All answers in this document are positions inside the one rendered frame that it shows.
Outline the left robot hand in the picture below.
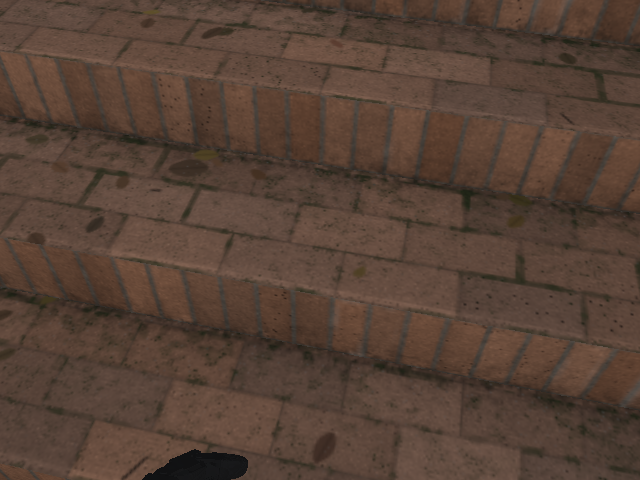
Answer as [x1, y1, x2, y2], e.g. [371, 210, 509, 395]
[142, 449, 248, 480]

